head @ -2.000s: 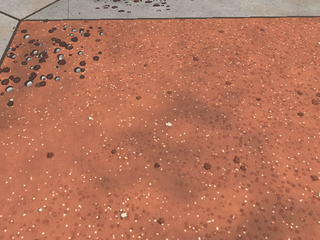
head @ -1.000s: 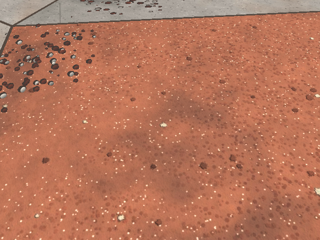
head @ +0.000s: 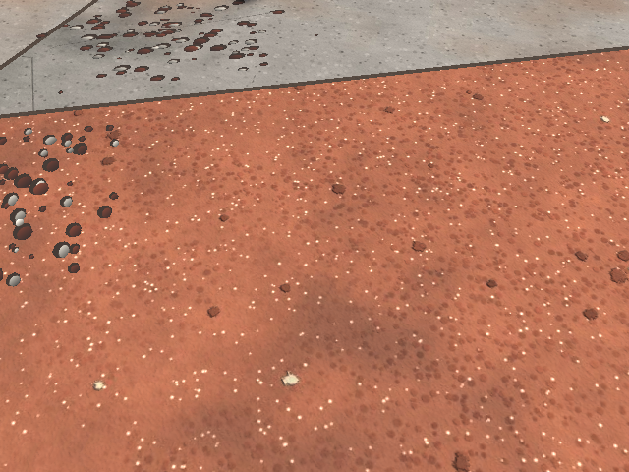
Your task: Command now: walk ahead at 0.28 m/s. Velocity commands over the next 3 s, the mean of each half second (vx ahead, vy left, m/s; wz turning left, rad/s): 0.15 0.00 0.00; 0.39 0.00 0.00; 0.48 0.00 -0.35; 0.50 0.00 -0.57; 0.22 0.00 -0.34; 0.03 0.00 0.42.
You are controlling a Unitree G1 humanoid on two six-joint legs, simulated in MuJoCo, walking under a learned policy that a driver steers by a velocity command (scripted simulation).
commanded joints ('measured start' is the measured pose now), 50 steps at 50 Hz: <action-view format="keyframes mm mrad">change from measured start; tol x32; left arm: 1 -29 22 -6 -44 -2 -4 -14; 50 240 122 10 84 4 -1 -5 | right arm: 1 -11 -162 -22 -40 8 -2 -14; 50 -260 -35 -28 -139 15 -11 2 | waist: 1 20 95 5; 9 83 -204 -427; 26 3 311 84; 39 193 -244 -145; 50 87 -24 63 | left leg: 1 -125 228 -67 -35 488 130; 6 7 225 -98 242 530 53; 9 -375 39 -121 863 -527 -79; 20 -48 104 -30 321 -21 -68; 27 -163 377 -462 -104 -498 145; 37 -268 264 -213 106 -64 67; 41 -833 158 -130 1009 -307 -14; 50 -639 189 -52 530 144 -47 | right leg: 1 197 70 -52 -138 130 5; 6 403 113 -39 -307 140 -66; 8 922 -226 283 -207 852 -279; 23 224 40 70 -487 -717 -71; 29 -22 120 -31 107 -423 -54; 37 613 166 -123 -282 -206 -58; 39 966 -174 391 -453 -346 -219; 50 562 -67 66 -626 10 -201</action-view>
